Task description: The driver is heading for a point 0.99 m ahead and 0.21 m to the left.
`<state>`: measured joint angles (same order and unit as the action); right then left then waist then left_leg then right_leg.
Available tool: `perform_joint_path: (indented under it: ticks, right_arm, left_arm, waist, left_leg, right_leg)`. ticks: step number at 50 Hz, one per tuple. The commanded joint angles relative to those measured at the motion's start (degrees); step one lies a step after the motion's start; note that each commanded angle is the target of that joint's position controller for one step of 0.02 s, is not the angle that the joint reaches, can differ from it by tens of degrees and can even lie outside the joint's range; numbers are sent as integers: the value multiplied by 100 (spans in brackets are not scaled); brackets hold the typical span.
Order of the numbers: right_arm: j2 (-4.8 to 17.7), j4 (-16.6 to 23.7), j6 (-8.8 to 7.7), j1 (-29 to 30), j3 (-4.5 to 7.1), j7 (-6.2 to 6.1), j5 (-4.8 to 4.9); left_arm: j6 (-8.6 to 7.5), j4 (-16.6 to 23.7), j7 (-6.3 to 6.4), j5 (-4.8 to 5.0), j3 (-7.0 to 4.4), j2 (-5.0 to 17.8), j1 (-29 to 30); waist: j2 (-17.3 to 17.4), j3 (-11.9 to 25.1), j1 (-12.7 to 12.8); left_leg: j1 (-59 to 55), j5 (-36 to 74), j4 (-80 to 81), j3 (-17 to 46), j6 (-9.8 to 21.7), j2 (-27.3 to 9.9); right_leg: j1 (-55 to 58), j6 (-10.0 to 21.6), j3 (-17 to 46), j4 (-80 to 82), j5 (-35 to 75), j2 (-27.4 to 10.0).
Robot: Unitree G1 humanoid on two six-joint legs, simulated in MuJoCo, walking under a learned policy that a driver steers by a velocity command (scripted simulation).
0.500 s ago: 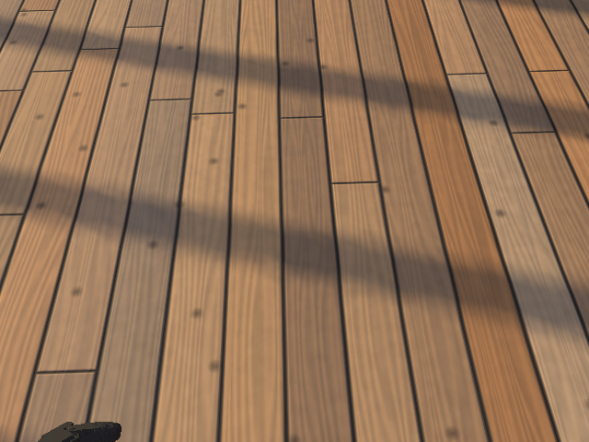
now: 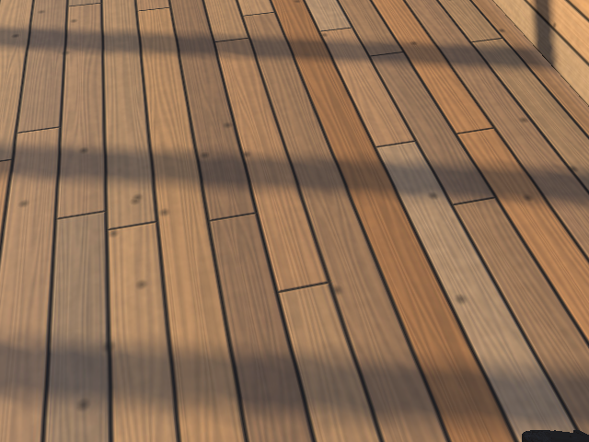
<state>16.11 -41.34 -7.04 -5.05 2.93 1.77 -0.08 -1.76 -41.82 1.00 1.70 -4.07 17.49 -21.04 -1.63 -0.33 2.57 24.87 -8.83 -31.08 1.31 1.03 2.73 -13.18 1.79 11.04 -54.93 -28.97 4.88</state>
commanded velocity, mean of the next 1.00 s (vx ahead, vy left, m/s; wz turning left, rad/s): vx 0.38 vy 0.00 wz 0.38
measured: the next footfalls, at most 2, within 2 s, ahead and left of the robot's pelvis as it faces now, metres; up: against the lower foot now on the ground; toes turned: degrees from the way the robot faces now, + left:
right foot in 0.38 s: +0.34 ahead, -0.12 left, +0.00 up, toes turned +11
left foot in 0.82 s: +0.51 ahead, +0.19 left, +0.00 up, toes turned +24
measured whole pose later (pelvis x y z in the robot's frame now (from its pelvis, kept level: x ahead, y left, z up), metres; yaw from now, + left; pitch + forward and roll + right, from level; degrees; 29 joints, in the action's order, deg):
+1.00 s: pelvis +0.42 +0.07 +0.00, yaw +28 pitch +2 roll -1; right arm 17.0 -34.7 0.0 -7.5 3.2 1.1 -0.5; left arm -1.0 -42.3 1.3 0.0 -3.0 18.3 -8.0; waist -1.2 -5.2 0.0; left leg 25.4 -5.0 -28.4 1.4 4.8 4.9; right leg -30.1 -3.2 2.2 -66.7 -26.3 -2.1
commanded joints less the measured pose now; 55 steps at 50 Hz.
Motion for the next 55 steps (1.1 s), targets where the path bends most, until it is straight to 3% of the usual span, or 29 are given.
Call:
perform_joint_path:
  ticks: [1,2,5,9,14,16,18,19,20,21,22,24,25,29,33,37,39,40,41,42,43,44,45,46,47,48,51,53,55]
  right_arm:
    - [780,-22,70,-1162,239,-4,29]
    - [687,-18,113,-971,193,-3,-4]
    - [568,-40,136,-949,126,-43,24]
    - [968,-143,203,-1143,248,-157,141]
    - [1020,-288,337,-1623,266,-208,192]
    - [1037,-296,381,-1667,275,-228,196]
    - [859,-261,405,-1631,228,-238,169]
    - [595,-169,378,-1509,138,-224,116]
    - [153,-12,310,-1826,5,-221,104]
    - [382,127,272,-1994,29,-244,231]
    - [804,64,300,-1741,155,-258,271]
    - [761,78,376,-1384,192,-235,192]
    - [683,113,418,-1302,206,-214,166]
    - [366,337,535,-991,148,-139,139]
    - [206,562,503,-512,58,-4,60]
    - [450,815,556,-168,154,167,67]
    - [693,841,603,-424,278,188,24]
    - [881,729,613,-930,393,164,15]
    - [1185,596,632,-1496,535,63,8]
    - [1736,680,679,-1522,600,-97,20]
    - [1843,1043,630,-1236,539,-67,-74]
    - [1401,1139,619,-1094,452,-10,-38]
    - [1206,1095,598,-827,388,-15,29]
    - [1065,1067,616,-638,350,-46,89]
    - [917,1082,643,-394,288,-91,72]
    - [863,1098,654,-276,251,-110,-28]
    - [657,927,575,-148,158,-150,-138]
    - [483,772,560,-67,89,-173,-162]
    - [525,611,577,-94,87,-174,-220]
  left_arm:
    - [-155,588,17,-50,-74,718,353]
    - [-207,703,5,-170,-68,659,688]
    - [-297,747,-57,-209,-19,355,682]
    - [-360,899,-111,-221,138,43,1308]
    - [-449,1021,-196,-102,104,216,2003]
    - [-491,1032,-198,-82,43,337,1982]
    - [-506,874,-144,-105,-67,496,1436]
    - [-507,785,-84,-171,-157,729,771]
    - [-437,697,-29,-254,-284,1210,70]
    - [-352,500,-94,-209,-307,1178,-217]
    - [-360,514,-114,-167,-198,772,8]
    - [-372,510,-137,-192,-67,363,559]
    - [-382,470,-143,-222,-37,248,752]
    - [-467,298,-123,-223,-117,384,950]
    - [-366,163,-12,-191,-205,695,1075]
    - [-266,7,52,-26,-280,943,932]
    - [-214,17,74,80,-338,1075,1006]
    - [-181,32,79,111,-334,1040,1039]
    - [-182,22,62,44,-266,854,819]
    - [-174,143,1,-369,-63,231,263]
    - [-184,219,-70,-331,19,392,-119]
    - [-162,172,-101,-149,-101,893,415]
    - [-122,311,-69,-79,-86,872,806]
    - [-61,242,11,-150,-76,780,868]
    - [17,203,66,-183,-87,820,819]
    - [87,133,67,-172,-90,816,699]
    - [163,-41,112,-202,3,487,444]
    - [193,-97,107,-207,95,258,516]
    - [227,-94,81,-163,102,308,727]
  waist:
    - [655,402,-662]
    - [543,76,-578]
    - [831,107,-328]
    - [744,53,-452]
    - [721,1,-658]
    - [758,18,-530]
    - [750,203,-180]
    - [528,633,184]
    - [-745,1413,303]
    - [-1605,1476,249]
    - [-917,751,264]
    - [-483,78,46]
    - [-530,-84,-77]
    - [-396,-261,-242]
    - [-287,-181,-170]
    - [-325,25,-155]
    - [-356,225,-375]
    - [-211,474,-660]
    - [183,809,-899]
    - [1819,1281,-446]
    - [1915,2456,-334]
    - [838,2339,-700]
    - [621,1621,-590]
    - [245,1132,-431]
    - [336,928,-270]
    - [499,873,-151]
    - [601,1009,-42]
    - [656,1027,-86]
    - [797,839,-239]
  left_leg:
    - [-3042,-1871,1622,3307,1191,-1997]
    - [-2472,-1182,1704,2846,1208,-1772]
    - [-1925,135,1884,2165,1219,-1325]
    - [-1399,609,2008,1627,1258,-1191]
    - [-1248,345,1780,1721,1059,-1181]
    - [-1268,72,1540,1943,929,-1216]
    - [-986,-5,980,1916,691,-949]
    - [-527,-149,-38,1626,480,-649]
    - [860,-1579,-1867,815,120,-11]
    - [1920,-2560,-3099,544,32,-93]
    - [2222,-2121,-3674,708,7,-392]
    - [2076,-1318,-3706,574,-64,-658]
    - [1935,-1080,-3565,572,-90,-794]
    - [1679,-443,-3011,408,-258,-913]
    - [925,733,-1382,-31,-279,-760]
    - [426,831,-571,-172,-20,-586]
    - [-67,391,-326,-348,204,-344]
    - [-765,607,28,-444,363,-138]
    - [-1799,1475,358,-286,585,-71]
    - [-3341,4380,-88,1520,1180,-1499]
    - [-4168,3470,460,3926,2437,-2592]
    - [-3785,2538,826,3417,2165,-2253]
    - [-3135,1860,927,2828,1848,-1956]
    - [-2447,1421,1026,2467,1570,-1682]
    - [-1819,1414,1096,2151,1468,-1616]
    - [-1291,1560,1190,1927,1426,-1504]
    - [-764,2203,1228,1240,1419,-1335]
    - [-600,1628,1310,899,1297,-1214]
    - [-443,431,1522,867,1255,-1242]
  right_leg:
    - [-3094,-60,-261,-1789,415,-515]
    - [-3019,-53,-404,-1432,702,-688]
    - [-2384,-120,-594,-448,969,-859]
    - [-1787,-324,-839,1260,1637,-720]
    - [-999,-400,-766,2408,2699,-447]
    - [-565,-310,-731,2747,2639,-438]
    - [472,-108,-779,3080,2489,-538]
    - [1482,156,-300,3069,2242,-1103]
    - [3145,734,1244,3184,1688,-2349]
    - [3206,1222,2908,3720,297,-3018]
    - [2627,1109,2564,3901,-128,-2761]
    - [1657,884,1241,4124,980,-2257]
    - [1304,846,796,4257,1500,-2107]
    - [734,905,-369,4589,3188,-1953]
    - [505,750,-1493,4321,4796,-1718]
    - [919,540,-1725,3846,4966,-1913]
    - [1072,409,-1815,3105,5616,-1939]
    - [966,266,-1954,2288,5673,-1774]
    - [442,-9,-2087,1064,4934,-1420]
    - [-1258,-401,-2119,-931,119,-813]
    - [-2328,-572,-997,-2487,-1481,-98]
    - [-2523,-479,-471,-2591,-829,-421]
    - [-2692,-412,-577,-2277,-298,-559]
    - [-2627,-440,-584,-1864,38,-753]
    - [-2318,-462,-577,-1518,235,-911]
    - [-1852,-480,-662,-1384,365,-918]
    - [-1153,-605,-810,-583,610,-934]
    - [-693,-625,-804,254,1003,-1041]
    - [-398,-593,-842,774,1316,-1034]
